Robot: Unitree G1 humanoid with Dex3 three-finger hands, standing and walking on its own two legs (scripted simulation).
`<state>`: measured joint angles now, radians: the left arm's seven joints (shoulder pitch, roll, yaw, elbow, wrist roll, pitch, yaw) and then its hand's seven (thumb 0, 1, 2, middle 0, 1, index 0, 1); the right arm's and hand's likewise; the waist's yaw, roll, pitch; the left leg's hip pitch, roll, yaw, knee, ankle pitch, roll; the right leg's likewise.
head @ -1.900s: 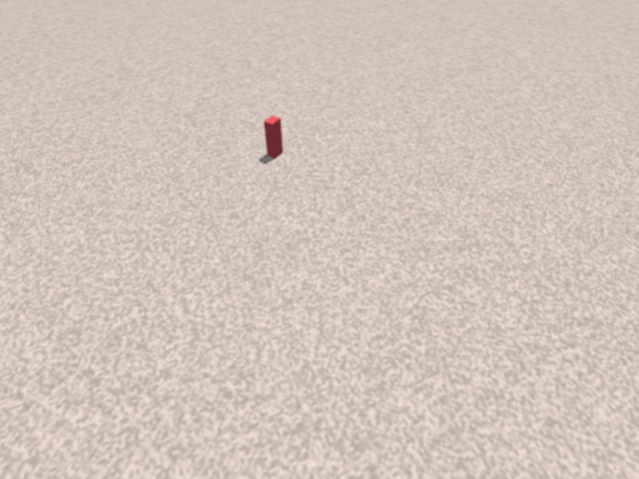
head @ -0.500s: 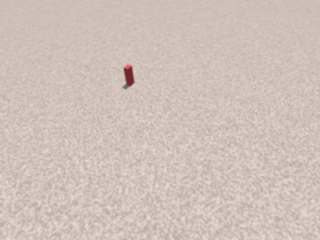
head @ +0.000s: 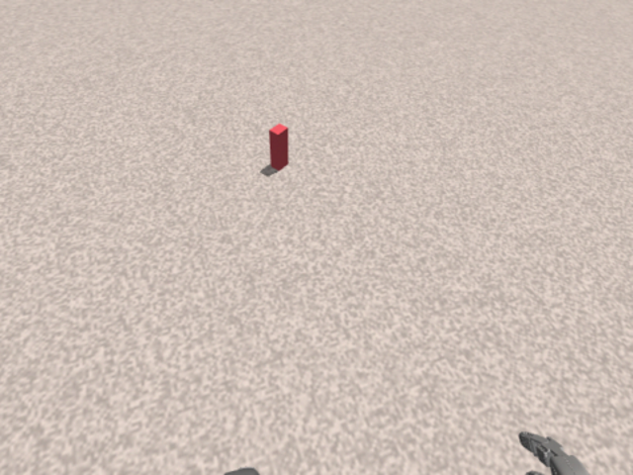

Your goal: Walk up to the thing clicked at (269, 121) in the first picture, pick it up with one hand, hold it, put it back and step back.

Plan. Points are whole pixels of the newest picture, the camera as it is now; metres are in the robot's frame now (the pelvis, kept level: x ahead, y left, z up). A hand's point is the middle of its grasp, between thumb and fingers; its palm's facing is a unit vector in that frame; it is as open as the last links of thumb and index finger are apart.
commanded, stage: walk up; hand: left
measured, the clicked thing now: (279, 147) +1.52 +0.18 -0.65
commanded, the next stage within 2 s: none
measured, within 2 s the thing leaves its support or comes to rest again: neither
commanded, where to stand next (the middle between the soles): +1.15 -0.02 m, yaw -2 degrees
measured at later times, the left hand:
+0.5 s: hand (179, 332) +0.34 +0.22 -0.10, palm faces -0.03 -0.91 -0.42, open 7.4 cm
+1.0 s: hand (189, 233) +0.56 +0.26 -0.13, palm faces -0.10 -0.94 -0.33, open 7.4 cm
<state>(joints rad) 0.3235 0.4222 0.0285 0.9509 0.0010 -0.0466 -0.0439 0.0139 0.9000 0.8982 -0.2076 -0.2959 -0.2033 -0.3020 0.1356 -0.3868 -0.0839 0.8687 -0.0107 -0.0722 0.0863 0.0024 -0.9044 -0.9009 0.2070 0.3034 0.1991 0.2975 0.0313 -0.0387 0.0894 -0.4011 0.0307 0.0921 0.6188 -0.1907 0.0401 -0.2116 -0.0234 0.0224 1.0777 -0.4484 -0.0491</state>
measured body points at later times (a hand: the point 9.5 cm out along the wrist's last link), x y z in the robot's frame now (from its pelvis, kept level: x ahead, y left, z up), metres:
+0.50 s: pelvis +0.26 -0.05 +0.01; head +0.27 -0.09 +0.46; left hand +0.34 +0.27 -0.07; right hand +0.33 -0.38 -0.12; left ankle +0.27 +0.09 -0.66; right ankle +0.29 -0.17 -0.72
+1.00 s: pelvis +0.50 -0.01 +0.02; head +0.51 +0.01 +0.47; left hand +0.57 +0.31 -0.11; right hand +0.56 -0.33 -0.07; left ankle +0.52 +0.09 -0.72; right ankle +0.58 -0.17 -0.67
